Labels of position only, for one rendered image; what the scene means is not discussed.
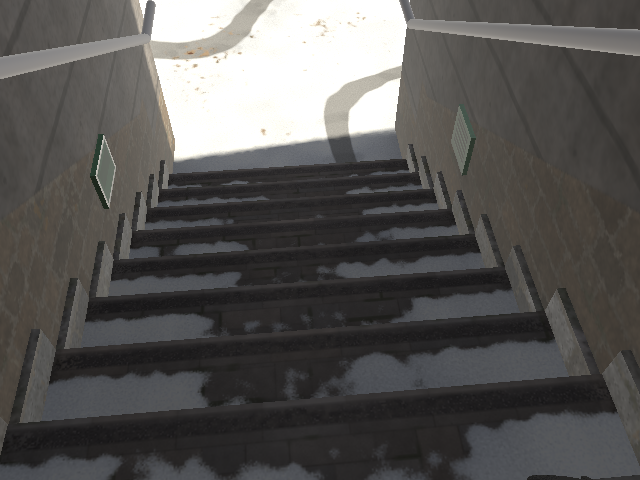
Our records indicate stairs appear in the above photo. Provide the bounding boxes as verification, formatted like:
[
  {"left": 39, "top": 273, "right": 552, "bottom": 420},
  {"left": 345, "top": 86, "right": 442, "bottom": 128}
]
[{"left": 0, "top": 159, "right": 640, "bottom": 480}]

